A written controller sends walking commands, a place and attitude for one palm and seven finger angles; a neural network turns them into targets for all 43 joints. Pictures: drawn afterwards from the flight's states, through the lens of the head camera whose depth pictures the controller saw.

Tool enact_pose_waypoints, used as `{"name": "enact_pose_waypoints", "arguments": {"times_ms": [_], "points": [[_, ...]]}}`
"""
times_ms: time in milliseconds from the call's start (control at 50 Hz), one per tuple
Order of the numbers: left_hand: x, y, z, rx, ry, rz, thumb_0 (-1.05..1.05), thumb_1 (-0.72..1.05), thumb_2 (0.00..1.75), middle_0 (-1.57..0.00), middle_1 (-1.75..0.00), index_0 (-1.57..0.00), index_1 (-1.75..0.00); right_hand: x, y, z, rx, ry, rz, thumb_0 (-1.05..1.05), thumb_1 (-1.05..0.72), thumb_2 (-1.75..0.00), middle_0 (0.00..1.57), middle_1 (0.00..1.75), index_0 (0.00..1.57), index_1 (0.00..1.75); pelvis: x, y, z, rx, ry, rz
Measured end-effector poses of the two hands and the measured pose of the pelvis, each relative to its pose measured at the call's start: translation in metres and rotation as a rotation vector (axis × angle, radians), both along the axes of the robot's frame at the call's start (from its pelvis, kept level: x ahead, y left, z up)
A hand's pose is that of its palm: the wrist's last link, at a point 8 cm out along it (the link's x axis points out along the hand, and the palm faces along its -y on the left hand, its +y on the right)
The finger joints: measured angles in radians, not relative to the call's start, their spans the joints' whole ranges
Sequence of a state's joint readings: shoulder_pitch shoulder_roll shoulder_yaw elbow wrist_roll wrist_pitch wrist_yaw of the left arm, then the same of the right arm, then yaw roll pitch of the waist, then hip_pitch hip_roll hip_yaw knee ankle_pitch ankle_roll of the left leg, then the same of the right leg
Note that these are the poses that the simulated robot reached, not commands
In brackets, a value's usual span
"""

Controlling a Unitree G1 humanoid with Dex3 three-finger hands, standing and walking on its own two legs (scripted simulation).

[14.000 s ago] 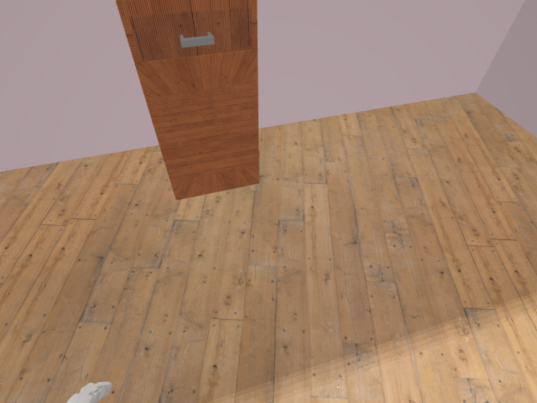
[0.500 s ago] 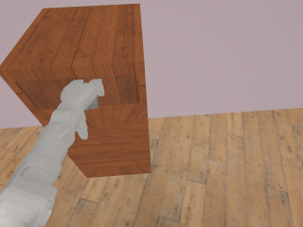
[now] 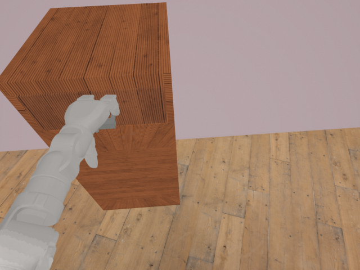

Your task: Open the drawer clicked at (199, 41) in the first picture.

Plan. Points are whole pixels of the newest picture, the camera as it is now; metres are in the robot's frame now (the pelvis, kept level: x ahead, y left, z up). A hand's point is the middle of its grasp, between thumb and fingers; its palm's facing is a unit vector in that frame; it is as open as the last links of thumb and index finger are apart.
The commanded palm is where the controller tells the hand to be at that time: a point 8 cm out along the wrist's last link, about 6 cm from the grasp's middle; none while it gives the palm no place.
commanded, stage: move the hooked fingers above the handle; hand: left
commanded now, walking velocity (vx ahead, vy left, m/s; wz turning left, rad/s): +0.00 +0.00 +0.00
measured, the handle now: (96, 118) +0.50 +0.26 +0.03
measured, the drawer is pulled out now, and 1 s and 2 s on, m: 0.00 0.00 0.00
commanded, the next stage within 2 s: lower the fingers behind the handle in 1.76 s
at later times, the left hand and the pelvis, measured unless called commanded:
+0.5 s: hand (112, 123) +0.43 +0.18 +0.08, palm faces -0.02 -0.09 -1.00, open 13.8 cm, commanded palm +0.42 +0.24 +0.15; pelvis +0.00 +0.01 +0.00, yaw -1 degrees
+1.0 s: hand (118, 118) +0.43 +0.16 +0.10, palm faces +0.10 -0.12 -0.99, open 13.8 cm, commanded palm +0.42 +0.25 +0.15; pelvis -0.02 +0.02 -0.01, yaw +0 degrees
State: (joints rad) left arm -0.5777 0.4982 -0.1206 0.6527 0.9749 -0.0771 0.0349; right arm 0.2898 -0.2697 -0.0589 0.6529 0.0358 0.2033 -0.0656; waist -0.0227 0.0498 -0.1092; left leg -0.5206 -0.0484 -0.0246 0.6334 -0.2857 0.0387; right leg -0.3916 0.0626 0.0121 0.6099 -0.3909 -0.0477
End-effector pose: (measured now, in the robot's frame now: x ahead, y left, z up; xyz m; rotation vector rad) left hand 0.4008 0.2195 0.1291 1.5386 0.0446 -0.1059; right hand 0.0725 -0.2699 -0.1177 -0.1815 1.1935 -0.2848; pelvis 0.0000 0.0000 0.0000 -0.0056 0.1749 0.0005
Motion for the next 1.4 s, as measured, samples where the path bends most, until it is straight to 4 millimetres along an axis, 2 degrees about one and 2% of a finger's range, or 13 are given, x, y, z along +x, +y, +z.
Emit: {"name": "enact_pose_waypoints", "arguments": {"times_ms": [100, 300, 400, 520, 620, 700, 760, 880, 940, 1000, 1140, 1300, 1400], "points": [[0.007, -0.008, 0.012, -0.036, -0.153, -0.02, 0.0, -0.49, 0.3, -0.32, -1.2, -0.32, -1.2, 0.006, -0.001, -0.003, -0.01, -0.024, 0.012, 0.0, -0.91, -0.89, 0.2, 0.3, 0.2, 0.3, -0.008, 0.003, -0.004, 0.0, 0.018, -0.002], [0.021, 0.048, 0.015, 0.078, -0.003, 0.324, 0.0, -0.49, 0.3, -0.31, -1.2, -0.31, -1.2, -0.008, 0.015, -0.009, 0.055, 0.002, -0.009, 0.0, -0.91, -0.89, 0.2, 0.3, 0.2, 0.3, -0.006, 0.004, -0.002, 0.0, 0.033, -0.01], [0.015, 0.008, -0.003, -0.008, 0.086, 0.072, 0.0, -0.49, 0.3, -0.31, -1.2, -0.31, -1.2, -0.016, 0.016, -0.005, 0.023, 0.032, -0.004, 0.0, -0.91, -0.89, 0.2, 0.3, 0.2, 0.3, -0.002, 0.007, -0.001, -0.004, 0.014, 0.002], [0.016, -0.028, 0.009, -0.081, -0.138, -0.127, 0.0, -0.49, 0.3, -0.32, -1.2, -0.32, -1.2, -0.017, 0.015, -0.007, 0.007, 0.014, -0.023, 0.0, -0.91, -0.89, 0.2, 0.3, 0.2, 0.3, -0.006, 0.012, -0.006, -0.005, 0.027, -0.019], [0.022, 0.016, 0.03, 0.001, -0.269, 0.125, 0.0, -0.49, 0.3, -0.32, -1.2, -0.32, -1.2, -0.015, 0.023, -0.015, 0.049, 0.014, -0.018, 0.0, -0.91, -0.89, 0.2, 0.3, 0.2, 0.3, -0.01, 0.013, -0.006, -0.001, 0.041, -0.043], [0.01, 0.066, 0.025, 0.096, -0.119, 0.378, 0.0, -0.48, 0.3, -0.31, -1.2, -0.31, -1.2, -0.012, 0.029, -0.016, 0.092, 0.019, -0.017, 0.0, -0.91, -0.89, 0.2, 0.3, 0.2, 0.3, -0.007, 0.012, -0.002, 0.001, 0.035, -0.039], [-0.004, 0.077, 0.009, 0.068, 0.044, 0.409, 0.0, -0.48, 0.3, -0.31, -1.2, -0.31, -1.2, -0.006, 0.028, -0.009, 0.078, 0.01, -0.001, 0.01, -0.91, -0.89, 0.2, 0.3, 0.2, 0.3, -0.004, 0.011, 0.001, -0.003, 0.011, -0.012], [-0.013, 0.005, -0.014, -0.029, 0.098, -0.013, 0.0, -0.49, 0.3, -0.32, -1.2, -0.31, -1.2, 0.015, 0.019, 0.005, -0.031, -0.045, 0.079, 0.01, -0.91, -0.89, 0.2, 0.3, 0.2, 0.3, -0.009, 0.015, -0.001, -0.012, -0.015, 0.042], [-0.009, -0.036, -0.002, -0.066, -0.047, -0.216, 0.0, -0.49, 0.3, -0.32, -1.2, -0.32, -1.2, 0.022, 0.016, 0.006, -0.054, -0.087, 0.081, 0.0, -0.91, -0.89, 0.2, 0.3, 0.2, 0.3, -0.014, 0.018, -0.005, -0.014, 0.001, 0.032], [0.007, -0.045, 0.02, -0.095, -0.215, -0.212, 0.0, -0.49, 0.3, -0.32, -1.2, -0.32, -1.2, 0.02, 0.019, 0.004, -0.04, -0.104, 0.054, 0.0, -0.91, -0.89, 0.2, 0.3, 0.2, 0.3, -0.019, 0.019, -0.008, -0.012, 0.02, 0.006], [0.032, -0.019, 0.043, 0.019, -0.262, 0.037, 0.0, -0.49, 0.3, -0.4, -1.29, -0.31, -1.2, -0.003, 0.037, -0.013, 0.058, -0.015, 0.013, 0.0, -0.91, -0.89, 0.2, 0.3, 0.2, 0.3, -0.018, 0.017, -0.005, -0.004, 0.039, -0.047], [0.015, 0.045, 0.008, 0.038, 0.068, 0.323, 0.0, -0.49, 0.3, -0.36, -1.25, -0.31, -1.22, -0.021, 0.036, -0.007, 0.083, 0.008, -0.048, 0.01, -0.91, -0.89, 0.2, 0.3, 0.21, 0.3, -0.009, 0.007, 0.003, 0.005, 0.008, -0.05], [-0.002, 0.058, -0.013, 0.058, 0.131, 0.175, 0.0, -0.49, 0.3, -0.33, -1.22, -0.31, -1.21, -0.028, 0.01, 0.002, -0.019, 0.044, -0.014, 0.0, -0.91, -0.89, 0.2, 0.3, 0.21, 0.3, -0.009, 0.004, 0.001, -0.009, 0.01, -0.005]]}}
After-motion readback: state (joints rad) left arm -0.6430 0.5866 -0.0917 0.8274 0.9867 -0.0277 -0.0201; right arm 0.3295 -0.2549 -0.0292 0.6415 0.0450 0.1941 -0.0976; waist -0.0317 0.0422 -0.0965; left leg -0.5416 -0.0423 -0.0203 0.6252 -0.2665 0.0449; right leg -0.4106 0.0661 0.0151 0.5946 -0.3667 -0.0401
